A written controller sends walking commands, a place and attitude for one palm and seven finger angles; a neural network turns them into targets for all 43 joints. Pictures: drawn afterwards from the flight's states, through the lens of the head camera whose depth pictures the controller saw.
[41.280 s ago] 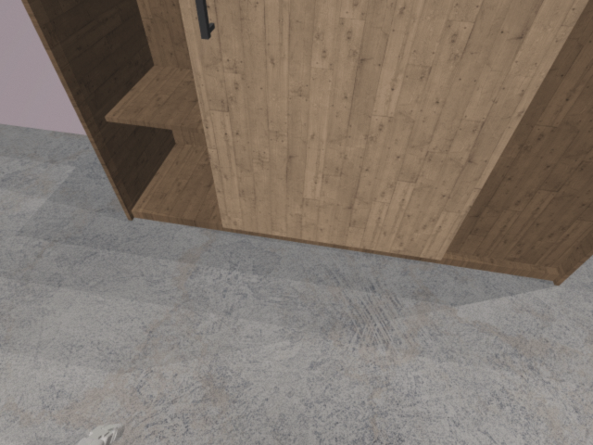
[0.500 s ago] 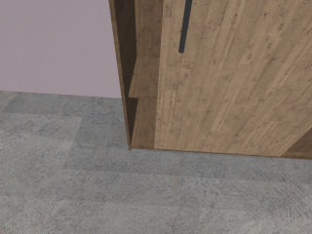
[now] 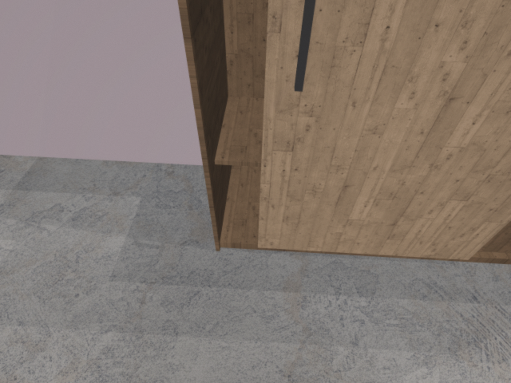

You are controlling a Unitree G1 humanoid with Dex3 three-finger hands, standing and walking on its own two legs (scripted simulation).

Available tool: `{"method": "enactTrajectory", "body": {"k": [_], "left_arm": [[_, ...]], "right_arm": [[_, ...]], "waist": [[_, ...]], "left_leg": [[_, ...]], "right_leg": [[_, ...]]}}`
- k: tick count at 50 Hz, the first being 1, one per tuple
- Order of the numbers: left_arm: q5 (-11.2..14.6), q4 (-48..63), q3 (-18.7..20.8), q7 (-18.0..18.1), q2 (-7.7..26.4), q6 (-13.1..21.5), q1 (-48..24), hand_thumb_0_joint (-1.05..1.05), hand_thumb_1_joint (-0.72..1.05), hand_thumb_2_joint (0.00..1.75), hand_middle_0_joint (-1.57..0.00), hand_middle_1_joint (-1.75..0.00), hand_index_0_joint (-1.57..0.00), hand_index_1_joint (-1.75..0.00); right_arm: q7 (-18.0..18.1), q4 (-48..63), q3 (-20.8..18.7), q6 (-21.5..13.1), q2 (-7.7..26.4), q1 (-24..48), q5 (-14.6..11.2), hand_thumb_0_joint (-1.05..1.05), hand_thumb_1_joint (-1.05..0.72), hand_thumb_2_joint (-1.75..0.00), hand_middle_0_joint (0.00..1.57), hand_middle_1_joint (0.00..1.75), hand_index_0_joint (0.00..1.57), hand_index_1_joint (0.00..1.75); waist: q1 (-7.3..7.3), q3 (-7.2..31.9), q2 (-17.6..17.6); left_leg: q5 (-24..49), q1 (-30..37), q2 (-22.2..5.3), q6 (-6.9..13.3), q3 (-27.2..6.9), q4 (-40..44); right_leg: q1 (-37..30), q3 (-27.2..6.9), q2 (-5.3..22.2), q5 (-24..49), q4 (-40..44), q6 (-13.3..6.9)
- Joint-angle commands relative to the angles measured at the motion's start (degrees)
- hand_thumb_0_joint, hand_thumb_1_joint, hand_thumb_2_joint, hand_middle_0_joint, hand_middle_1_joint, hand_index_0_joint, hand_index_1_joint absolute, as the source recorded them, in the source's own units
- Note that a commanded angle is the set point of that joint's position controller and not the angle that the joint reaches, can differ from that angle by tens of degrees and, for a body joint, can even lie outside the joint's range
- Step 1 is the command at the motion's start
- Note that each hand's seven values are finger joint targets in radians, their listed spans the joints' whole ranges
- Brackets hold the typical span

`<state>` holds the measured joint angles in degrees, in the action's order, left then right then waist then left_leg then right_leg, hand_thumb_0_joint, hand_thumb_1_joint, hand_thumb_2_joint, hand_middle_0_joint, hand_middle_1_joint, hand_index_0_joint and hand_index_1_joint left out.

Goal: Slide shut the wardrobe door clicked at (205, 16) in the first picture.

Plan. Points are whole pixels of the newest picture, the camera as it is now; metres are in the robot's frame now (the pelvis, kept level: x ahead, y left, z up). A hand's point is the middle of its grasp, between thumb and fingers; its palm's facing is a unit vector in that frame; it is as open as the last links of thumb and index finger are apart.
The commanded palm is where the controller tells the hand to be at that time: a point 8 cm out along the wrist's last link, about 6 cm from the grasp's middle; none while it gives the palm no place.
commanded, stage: look to check the result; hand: right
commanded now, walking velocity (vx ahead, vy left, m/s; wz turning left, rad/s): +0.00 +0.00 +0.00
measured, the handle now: (304, 32) +0.75 -0.05 +0.21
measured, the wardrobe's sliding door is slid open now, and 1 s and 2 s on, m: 0.17 0.17 0.17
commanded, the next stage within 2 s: take the last steps up to it in 0.56 s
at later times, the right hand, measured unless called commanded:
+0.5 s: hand out of the picture +0.00 -0.16 -0.18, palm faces +0.03 +0.99 -0.16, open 7.4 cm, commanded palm none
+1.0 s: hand out of the picture +0.03 -0.15 -0.18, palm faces +0.04 +0.98 -0.19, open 7.4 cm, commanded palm none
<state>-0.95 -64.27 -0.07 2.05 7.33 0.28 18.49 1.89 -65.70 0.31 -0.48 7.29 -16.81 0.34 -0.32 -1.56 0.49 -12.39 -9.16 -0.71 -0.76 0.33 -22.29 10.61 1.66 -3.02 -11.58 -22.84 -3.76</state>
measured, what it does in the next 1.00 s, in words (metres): shifts its weight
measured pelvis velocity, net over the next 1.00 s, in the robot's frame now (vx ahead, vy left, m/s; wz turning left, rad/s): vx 0.06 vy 0.02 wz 0.01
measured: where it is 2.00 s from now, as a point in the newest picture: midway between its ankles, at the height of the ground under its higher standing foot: (253, 380)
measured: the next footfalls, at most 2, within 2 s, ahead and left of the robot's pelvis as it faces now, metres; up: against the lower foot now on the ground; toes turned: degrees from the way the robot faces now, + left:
right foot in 1.28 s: +0.31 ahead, -0.12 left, +0.00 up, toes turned -3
left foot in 1.58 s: +0.32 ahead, +0.15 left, +0.00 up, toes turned +4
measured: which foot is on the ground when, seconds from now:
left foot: down 0.00-1.00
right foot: down 0.00-0.96, up 0.98-1.00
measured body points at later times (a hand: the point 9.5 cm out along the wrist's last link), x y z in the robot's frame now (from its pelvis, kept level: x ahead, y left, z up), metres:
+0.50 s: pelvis +0.01 +0.00 +0.00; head +0.02 +0.00 +0.45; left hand -0.01 +0.21 -0.16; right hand +0.00 -0.21 -0.16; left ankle +0.00 +0.13 -0.74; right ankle +0.01 -0.08 -0.74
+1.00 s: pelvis +0.06 +0.02 -0.01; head +0.07 +0.03 +0.44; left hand -0.01 +0.23 -0.17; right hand +0.03 -0.20 -0.17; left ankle +0.01 +0.12 -0.74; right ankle +0.01 -0.07 -0.74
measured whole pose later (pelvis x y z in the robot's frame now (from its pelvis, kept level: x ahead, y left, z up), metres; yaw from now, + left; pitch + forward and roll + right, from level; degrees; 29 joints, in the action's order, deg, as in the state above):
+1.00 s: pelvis +0.06 +0.02 -0.01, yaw +0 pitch +1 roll +0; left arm -1.4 -64.9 1.9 1.5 7.8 0.0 23.4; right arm 0.6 -64.3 -2.0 -1.6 7.7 -20.1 1.3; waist -0.3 -0.1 1.5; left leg -19.0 -9.9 1.2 2.1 2.7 -28.7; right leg 12.3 2.2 -1.0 -23.0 -34.4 -3.6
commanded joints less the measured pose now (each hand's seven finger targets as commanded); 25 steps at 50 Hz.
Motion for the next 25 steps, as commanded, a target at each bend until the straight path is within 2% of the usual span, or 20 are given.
{"method": "enactTrajectory", "body": {"k": [1, 4, 9, 15, 16, 20, 23, 25], "left_arm": [[0.2, 1.3, 0.7, 0.3, 4.9, 0.4, 4.6, 0.00, 0.90, 0.90, -0.20, -0.30, -0.20, -0.30], [0.1, 1.1, 0.6, 0.4, 4.7, 0.5, 4.5, 0.00, 0.90, 0.90, -0.20, -0.30, -0.20, -0.30], [0.2, 0.9, 0.5, 0.5, 4.6, 0.6, 4.5, 0.00, 0.90, 0.90, -0.20, -0.30, -0.20, -0.30], [0.2, 0.6, 0.5, 0.5, 4.4, 0.7, 4.5, 0.00, 0.90, 0.90, -0.20, -0.30, -0.20, -0.30], [0.3, 0.7, 0.6, 0.5, 4.6, 0.6, 4.6, 0.00, 0.90, 0.90, -0.20, -0.30, -0.20, -0.30], [0.2, 0.4, 0.5, 0.6, 4.5, 0.7, 4.5, 0.00, 0.90, 0.90, -0.20, -0.30, -0.20, -0.30], [0.2, 0.5, 0.5, 0.6, 4.4, 0.7, 4.4, 0.00, 0.90, 0.90, -0.20, -0.30, -0.20, -0.30], [0.2, 0.4, 0.5, 0.6, 4.4, 0.8, 4.6, 0.00, 0.90, 0.90, -0.20, -0.30, -0.20, -0.30]], "right_arm": [[0.3, 1.0, -0.9, -0.3, 5.4, -4.7, 0.1, 0.00, -0.90, -0.90, 0.20, 0.30, 0.20, 0.30], [0.3, 0.8, -0.9, -0.3, 5.0, -4.7, 0.0, 0.00, -0.90, -0.90, 0.20, 0.30, 0.20, 0.30], [0.3, 0.6, -0.9, -0.4, 4.9, -5.2, 0.0, 0.00, -0.90, -0.90, 0.20, 0.30, 0.20, 0.30], [0.4, 0.5, -0.9, -0.4, 4.7, -5.4, 0.0, 0.00, -0.90, -0.90, 0.20, 0.30, 0.20, 0.30], [0.5, 0.5, -0.8, -0.4, 4.9, -5.4, 0.0, 0.00, -0.90, -0.90, 0.20, 0.30, 0.20, 0.30], [0.4, 0.4, -0.9, -0.2, 4.6, -5.2, 0.0, 0.00, -0.90, -0.90, 0.20, 0.30, 0.20, 0.30], [0.4, 0.4, -0.9, -0.4, 4.6, -5.3, 0.0, 0.00, -0.90, -0.90, 0.20, 0.30, 0.20, 0.30], [0.4, 0.4, -0.9, -0.4, 4.6, -5.1, 0.0, 0.00, -0.90, -0.90, 0.20, 0.30, 0.20, 0.30]], "waist": [[0.01, -3.2, -1.1], [-0.16, -3.5, -0.1], [-0.08, -2.5, -0.4], [-0.17, -2.6, -0.3], [-0.13, -2.9, -1.1], [-0.14, -4.0, 0.0], [-0.02, -3.6, -1.0], [-0.10, -3.1, -0.4]], "left_leg": [[1.7, -2.4, -4.2, 3.0, -3.4, 4.0], [2.0, -2.6, -4.3, 3.0, -3.5, 3.9], [3.1, -2.1, -4.4, 2.9, -3.5, 3.8], [3.6, -2.1, -4.4, 2.9, -3.6, 3.9], [3.2, -2.1, -4.2, 2.9, -3.6, 3.8], [2.9, -2.5, -4.2, 2.8, -3.4, 3.4], [3.6, -2.0, -4.3, 2.8, -3.7, 3.7], [3.9, -1.9, -4.3, 2.8, -3.6, 3.5]], "right_leg": [[0.7, -7.4, 7.8, 3.4, 5.1, 0.2], [0.4, -7.2, 7.6, 3.9, 5.2, 0.3], [-0.8, -6.9, 7.8, 5.6, 4.8, 0.1], [-1.2, -6.8, 7.9, 6.4, 4.8, 0.1], [-0.8, -6.9, 7.9, 6.2, 4.5, 0.2], [-0.7, -7.1, 8.0, 5.5, 5.4, 0.1], [-0.9, -6.6, 7.9, 6.4, 4.9, 0.1], [-1.3, -6.7, 8.0, 6.8, 5.1, 0.1]]}}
